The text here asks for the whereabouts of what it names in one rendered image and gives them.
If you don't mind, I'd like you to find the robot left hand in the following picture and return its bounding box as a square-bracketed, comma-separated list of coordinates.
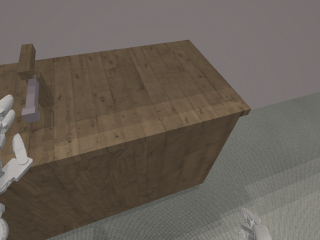
[0, 94, 33, 194]

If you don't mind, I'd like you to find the robot right hand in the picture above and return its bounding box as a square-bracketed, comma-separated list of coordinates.
[235, 207, 272, 240]

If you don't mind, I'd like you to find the counter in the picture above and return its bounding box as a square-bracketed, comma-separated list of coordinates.
[0, 39, 251, 240]

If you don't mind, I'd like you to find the tap lever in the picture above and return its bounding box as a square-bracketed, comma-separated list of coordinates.
[21, 75, 40, 123]

